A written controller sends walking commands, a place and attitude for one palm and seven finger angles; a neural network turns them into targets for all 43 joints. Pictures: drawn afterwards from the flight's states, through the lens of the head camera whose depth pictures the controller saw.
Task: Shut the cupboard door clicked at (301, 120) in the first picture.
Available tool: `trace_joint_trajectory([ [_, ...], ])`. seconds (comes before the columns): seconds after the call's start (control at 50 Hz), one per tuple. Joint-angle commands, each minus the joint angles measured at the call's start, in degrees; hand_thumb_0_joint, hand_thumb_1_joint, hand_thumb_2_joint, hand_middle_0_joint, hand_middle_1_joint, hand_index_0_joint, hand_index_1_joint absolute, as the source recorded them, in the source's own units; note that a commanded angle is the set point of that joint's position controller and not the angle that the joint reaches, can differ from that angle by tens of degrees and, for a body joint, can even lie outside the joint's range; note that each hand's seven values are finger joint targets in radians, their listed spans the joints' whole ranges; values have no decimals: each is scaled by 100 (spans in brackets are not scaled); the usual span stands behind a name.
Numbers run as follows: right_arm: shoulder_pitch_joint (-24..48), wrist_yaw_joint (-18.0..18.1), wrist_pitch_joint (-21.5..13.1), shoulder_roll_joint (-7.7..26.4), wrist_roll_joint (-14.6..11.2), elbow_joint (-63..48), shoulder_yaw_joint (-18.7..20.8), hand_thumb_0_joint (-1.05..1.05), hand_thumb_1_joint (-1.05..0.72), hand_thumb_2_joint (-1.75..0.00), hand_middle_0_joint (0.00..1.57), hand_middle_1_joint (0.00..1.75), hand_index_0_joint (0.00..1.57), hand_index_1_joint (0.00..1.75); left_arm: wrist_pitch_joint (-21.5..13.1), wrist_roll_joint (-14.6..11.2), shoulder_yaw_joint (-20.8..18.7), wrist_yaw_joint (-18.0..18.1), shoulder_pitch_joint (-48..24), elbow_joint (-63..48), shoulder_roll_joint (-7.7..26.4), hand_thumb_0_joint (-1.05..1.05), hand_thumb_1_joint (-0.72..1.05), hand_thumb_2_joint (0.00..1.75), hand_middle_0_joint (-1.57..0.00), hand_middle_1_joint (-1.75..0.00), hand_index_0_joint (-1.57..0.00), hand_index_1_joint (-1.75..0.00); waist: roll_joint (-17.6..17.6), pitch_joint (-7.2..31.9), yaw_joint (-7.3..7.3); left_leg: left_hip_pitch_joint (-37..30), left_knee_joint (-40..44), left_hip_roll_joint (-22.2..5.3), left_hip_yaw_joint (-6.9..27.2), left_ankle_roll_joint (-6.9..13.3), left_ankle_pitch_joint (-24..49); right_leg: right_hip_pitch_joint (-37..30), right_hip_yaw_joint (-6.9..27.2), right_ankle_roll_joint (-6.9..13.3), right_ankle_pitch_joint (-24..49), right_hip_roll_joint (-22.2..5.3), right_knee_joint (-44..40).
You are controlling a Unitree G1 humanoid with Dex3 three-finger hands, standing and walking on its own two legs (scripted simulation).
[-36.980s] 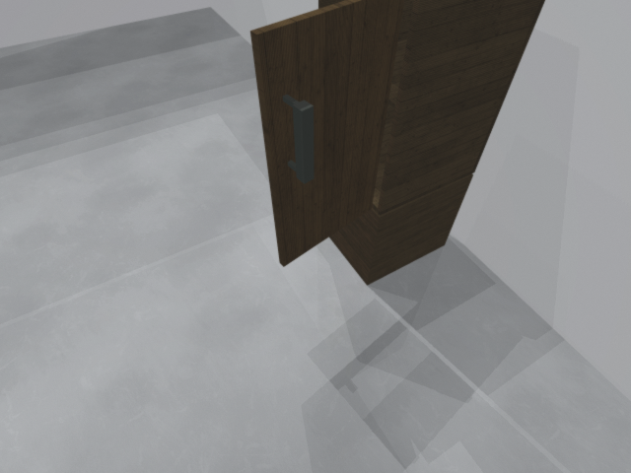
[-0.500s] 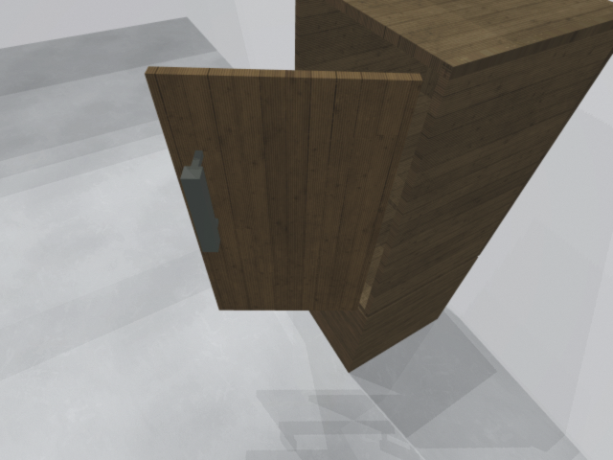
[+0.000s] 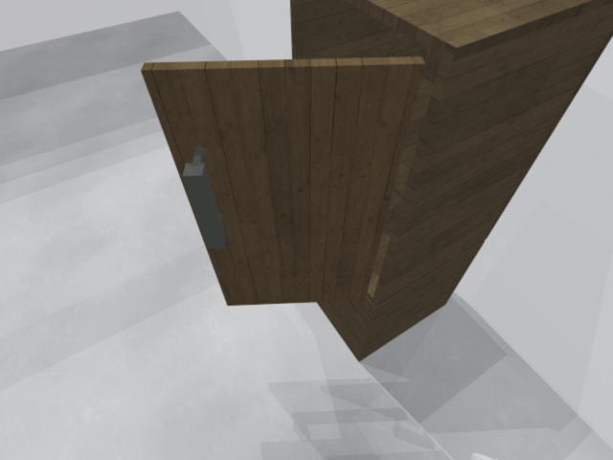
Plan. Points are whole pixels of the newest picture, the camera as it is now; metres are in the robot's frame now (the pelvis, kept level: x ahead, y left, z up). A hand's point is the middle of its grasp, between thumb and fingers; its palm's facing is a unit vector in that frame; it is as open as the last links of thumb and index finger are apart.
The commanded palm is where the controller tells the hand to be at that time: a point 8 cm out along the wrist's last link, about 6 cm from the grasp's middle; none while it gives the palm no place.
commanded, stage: come to a stop and stand still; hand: left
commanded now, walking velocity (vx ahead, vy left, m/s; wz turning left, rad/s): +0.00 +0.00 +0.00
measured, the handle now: (208, 199) +0.46 +0.18 +0.06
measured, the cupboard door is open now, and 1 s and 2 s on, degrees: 61 61 61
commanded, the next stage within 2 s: look again from close up in 1.24 s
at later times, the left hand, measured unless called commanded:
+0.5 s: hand out of the picture -0.01 +0.24 -0.16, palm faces -0.02 -0.97 -0.22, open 7.4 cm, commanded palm none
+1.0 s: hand out of the picture +0.03 +0.22 -0.17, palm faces -0.01 -0.98 -0.20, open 7.4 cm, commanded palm none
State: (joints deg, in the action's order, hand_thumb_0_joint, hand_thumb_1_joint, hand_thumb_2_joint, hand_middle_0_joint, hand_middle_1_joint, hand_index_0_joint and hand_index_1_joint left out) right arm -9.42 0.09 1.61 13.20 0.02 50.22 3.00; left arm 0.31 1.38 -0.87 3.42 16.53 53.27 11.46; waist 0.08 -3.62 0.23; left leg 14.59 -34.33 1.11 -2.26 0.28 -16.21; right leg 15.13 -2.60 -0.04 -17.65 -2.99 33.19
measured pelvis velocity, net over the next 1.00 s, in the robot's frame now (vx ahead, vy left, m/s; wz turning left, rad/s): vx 0.01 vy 0.04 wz -0.01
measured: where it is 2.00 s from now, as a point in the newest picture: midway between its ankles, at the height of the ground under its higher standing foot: outside the picture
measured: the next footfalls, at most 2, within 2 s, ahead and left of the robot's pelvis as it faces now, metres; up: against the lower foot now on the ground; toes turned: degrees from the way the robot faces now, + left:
none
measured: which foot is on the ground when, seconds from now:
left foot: down 0.00-1.00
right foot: down 0.00-1.00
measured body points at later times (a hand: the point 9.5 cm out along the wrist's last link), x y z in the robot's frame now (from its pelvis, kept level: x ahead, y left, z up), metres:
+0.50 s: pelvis -0.03 +0.05 +0.01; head -0.02 +0.05 +0.45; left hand -0.01 +0.29 -0.15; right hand -0.02 -0.19 -0.15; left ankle -0.02 +0.11 -0.73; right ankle +0.00 -0.11 -0.73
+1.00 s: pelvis +0.01 +0.04 +0.01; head +0.02 +0.05 +0.46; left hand +0.03 +0.27 -0.15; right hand +0.05 -0.19 -0.14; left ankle -0.02 +0.11 -0.73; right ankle +0.00 -0.12 -0.73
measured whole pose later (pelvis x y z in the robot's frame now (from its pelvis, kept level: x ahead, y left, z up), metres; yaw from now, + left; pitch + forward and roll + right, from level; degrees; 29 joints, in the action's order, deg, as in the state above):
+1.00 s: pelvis +0.01 +0.04 +0.01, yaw +0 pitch -1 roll +0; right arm -12.4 1.2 -1.8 9.9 0.4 61.8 -0.5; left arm 0.2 0.7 1.2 2.3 14.4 60.9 10.3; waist -1.3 -2.1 0.1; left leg 8.5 -25.5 3.6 -3.6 4.4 -16.2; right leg 10.4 3.7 -3.1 -15.2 -2.3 26.6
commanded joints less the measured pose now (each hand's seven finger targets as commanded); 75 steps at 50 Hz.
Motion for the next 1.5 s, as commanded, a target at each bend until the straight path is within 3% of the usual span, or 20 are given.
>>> trace_joint_trajectory([
  [0.0,-447,26,-169,661,109,-431,-8,0,-90,-90,20,30,20,30,6,-17,-157,35,111,-514,705,0,90,90,-20,-30,-20,-30,255,668,51,-249,838,-1213,852,492,2496,-172,178,77,697,-191,-130],
  [0.02,-363,66,-187,718,120,-405,-14,0,-90,-90,20,30,20,30,-8,-21,-125,10,9,-515,635,0,90,90,-20,-30,-20,-30,461,409,36,-24,859,-1090,941,518,2644,-162,131,67,552,-24,-133],
  [0.04,-338,73,-204,656,109,-380,-54,0,-90,-90,20,30,20,30,37,-28,-97,-15,-90,-461,628,0,90,90,-20,-30,-20,-30,908,195,13,195,1168,-1054,1108,526,2199,-175,76,59,-14,39,-79],
  [0.06,-252,77,-199,646,110,-367,-90,0,-90,-90,20,30,20,30,80,-32,-67,-51,-125,-431,618,0,90,90,-20,-30,-20,-30,1057,-121,50,510,1530,-1037,1203,522,1173,-120,100,60,-418,102,-86],
  [0.08,-205,73,-201,654,114,-378,-104,0,-90,-90,20,30,20,30,97,-22,-65,-90,-106,-407,637,0,90,90,-20,-30,-20,-30,818,-249,80,720,1727,-986,1263,511,217,-129,135,80,-389,101,-164],
  [0.14,-288,41,-192,638,124,-288,-119,0,-90,-90,20,30,20,30,66,-15,-47,-153,-52,-356,695,0,90,90,-20,-30,-20,-30,360,-189,69,865,1976,-760,1146,397,-1314,-210,350,158,-278,30,-502],
  [0.18,-362,24,-192,655,124,-209,-113,0,-90,-90,20,30,20,30,57,-5,-45,-161,-28,-356,716,0,90,90,-20,-30,-20,-30,129,-216,72,921,2082,-732,1204,387,-1614,-163,393,142,-346,44,-537],
  [0.22,-437,28,-206,611,129,-135,-110,0,-90,-90,20,30,20,30,22,-3,-45,-157,14,-338,702,0,90,90,-20,-30,-20,-30,-96,-78,59,792,2025,-677,1168,390,-1449,-169,521,174,-361,5,-640],
  [0.34,-616,37,-267,571,107,176,-151,0,-90,-90,20,30,20,30,-51,-28,15,-147,60,-167,670,0,90,90,-20,-30,-20,-30,76,19,-7,416,2055,-659,1148,359,-1145,-41,797,220,-213,-38,-802],
  [0.62,-691,110,-368,474,39,759,-225,0,-90,-90,20,30,20,30,-116,-44,116,-118,309,472,511,0,90,90,-20,-30,-20,-30,47,29,-29,-196,1831,-659,835,315,164,-171,858,166,713,-164,-942],
  [0.82,-653,176,-418,409,30,935,-225,0,-90,-90,20,30,20,30,-118,-61,90,-85,220,595,504,0,90,90,-20,-30,-20,-30,7,232,-37,-630,1401,-652,624,292,1802,-366,820,100,1443,-198,-831],
  [1.0,-528,177,-401,394,44,1004,-223,0,-90,-90,20,30,20,30,-109,-55,60,-89,74,544,550,0,90,90,-20,-30,-20,-30,-69,126,-1,-568,1418,-644,612,282,1634,-434,828,115,1457,-223,-895],
  [1.16,-537,177,-405,444,50,1060,-229,0,-90,-90,20,30,20,30,-120,-77,51,-97,-43,497,626,0,90,90,-20,-30,-20,-30,6,294,-21,-689,1407,-655,595,248,1789,-550,823,133,1632,-247,-891],
  [1.48,-643,205,-410,405,41,1217,-250,0,-90,-90,20,30,20,30,-125,-86,44,-98,14,608,597,0,90,90,-20,-30,-20,-30,-2,276,-13,-814,1440,-674,576,239,1901,-624,796,142,1699,-245,-977],
])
